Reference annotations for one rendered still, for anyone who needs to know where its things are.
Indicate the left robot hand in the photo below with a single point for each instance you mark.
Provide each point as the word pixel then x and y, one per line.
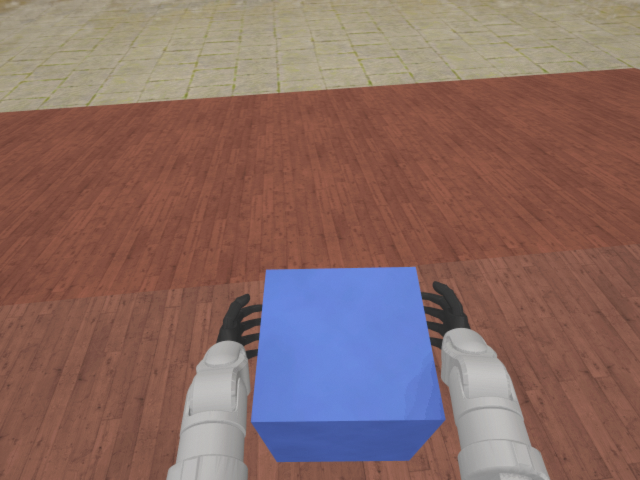
pixel 232 329

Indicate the carton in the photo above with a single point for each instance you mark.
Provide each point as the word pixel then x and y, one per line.
pixel 345 368

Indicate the left robot forearm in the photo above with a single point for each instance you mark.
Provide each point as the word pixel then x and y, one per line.
pixel 213 428

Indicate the right robot hand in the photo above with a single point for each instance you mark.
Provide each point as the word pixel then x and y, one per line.
pixel 452 314

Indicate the right robot forearm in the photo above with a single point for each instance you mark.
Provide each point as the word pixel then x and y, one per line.
pixel 493 438

